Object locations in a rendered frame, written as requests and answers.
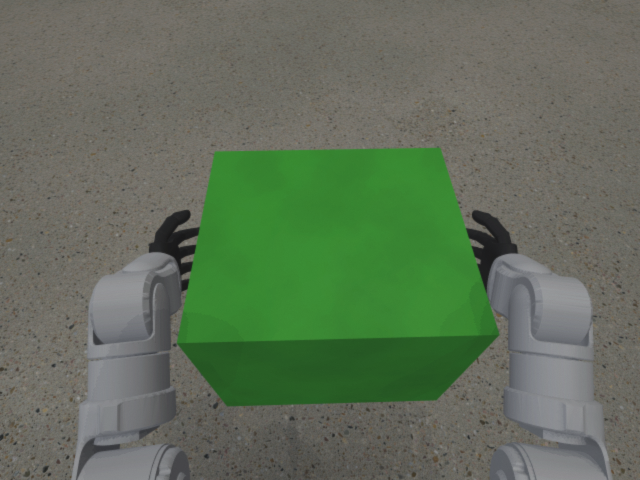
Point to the left robot forearm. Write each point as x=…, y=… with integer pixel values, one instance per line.
x=129, y=393

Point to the right robot hand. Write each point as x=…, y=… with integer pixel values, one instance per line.
x=493, y=247

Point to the left robot hand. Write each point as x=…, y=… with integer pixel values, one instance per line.
x=166, y=242

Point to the right robot forearm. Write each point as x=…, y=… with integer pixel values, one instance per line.
x=550, y=320

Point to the robot right upper arm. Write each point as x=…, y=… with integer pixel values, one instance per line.
x=520, y=461

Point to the robot left upper arm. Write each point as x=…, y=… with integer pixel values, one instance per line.
x=153, y=462

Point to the carton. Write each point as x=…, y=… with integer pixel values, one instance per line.
x=333, y=276

